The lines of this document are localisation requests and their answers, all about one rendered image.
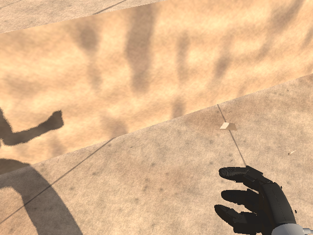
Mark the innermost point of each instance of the right robot forearm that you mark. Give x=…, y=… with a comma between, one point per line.
x=288, y=229

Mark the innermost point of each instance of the right robot hand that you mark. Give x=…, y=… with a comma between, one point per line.
x=269, y=208

